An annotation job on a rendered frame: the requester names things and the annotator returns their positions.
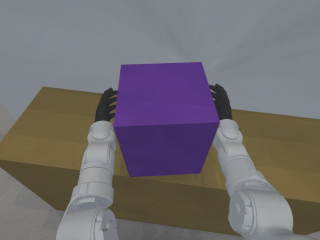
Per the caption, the robot right upper arm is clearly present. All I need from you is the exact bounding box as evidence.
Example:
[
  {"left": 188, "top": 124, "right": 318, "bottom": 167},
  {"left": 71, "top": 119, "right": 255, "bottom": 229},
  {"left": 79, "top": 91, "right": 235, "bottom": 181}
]
[{"left": 228, "top": 188, "right": 319, "bottom": 240}]

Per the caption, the carton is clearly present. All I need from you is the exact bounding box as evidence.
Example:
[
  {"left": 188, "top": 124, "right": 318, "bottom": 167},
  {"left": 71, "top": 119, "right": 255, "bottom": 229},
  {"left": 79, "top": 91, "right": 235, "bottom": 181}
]
[{"left": 113, "top": 62, "right": 220, "bottom": 177}]

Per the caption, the robot left upper arm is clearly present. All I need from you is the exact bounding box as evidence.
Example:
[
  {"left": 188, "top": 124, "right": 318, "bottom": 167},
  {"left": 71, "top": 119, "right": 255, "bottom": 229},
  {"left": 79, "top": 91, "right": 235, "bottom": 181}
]
[{"left": 56, "top": 206, "right": 119, "bottom": 240}]

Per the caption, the pedestal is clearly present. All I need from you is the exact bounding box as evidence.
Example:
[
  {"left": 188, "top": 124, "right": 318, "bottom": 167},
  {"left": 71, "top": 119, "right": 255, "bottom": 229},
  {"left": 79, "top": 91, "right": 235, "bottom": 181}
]
[{"left": 0, "top": 86, "right": 320, "bottom": 237}]

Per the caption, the robot right hand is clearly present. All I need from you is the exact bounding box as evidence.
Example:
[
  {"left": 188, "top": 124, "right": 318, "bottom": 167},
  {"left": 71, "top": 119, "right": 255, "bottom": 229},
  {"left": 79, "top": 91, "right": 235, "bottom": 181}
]
[{"left": 209, "top": 84, "right": 233, "bottom": 120}]

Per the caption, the left robot forearm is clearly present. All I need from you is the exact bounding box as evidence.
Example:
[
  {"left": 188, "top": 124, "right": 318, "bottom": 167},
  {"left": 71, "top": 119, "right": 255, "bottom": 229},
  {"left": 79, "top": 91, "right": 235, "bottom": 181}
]
[{"left": 56, "top": 120, "right": 117, "bottom": 240}]

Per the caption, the robot left hand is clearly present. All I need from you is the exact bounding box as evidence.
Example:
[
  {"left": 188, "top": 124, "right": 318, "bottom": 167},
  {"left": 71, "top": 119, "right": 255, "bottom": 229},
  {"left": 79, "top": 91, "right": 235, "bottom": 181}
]
[{"left": 94, "top": 88, "right": 118, "bottom": 122}]

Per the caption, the right robot forearm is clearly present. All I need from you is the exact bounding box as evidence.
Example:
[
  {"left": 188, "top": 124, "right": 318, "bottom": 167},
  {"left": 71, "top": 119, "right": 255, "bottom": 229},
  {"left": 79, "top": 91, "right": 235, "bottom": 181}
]
[{"left": 213, "top": 119, "right": 293, "bottom": 227}]

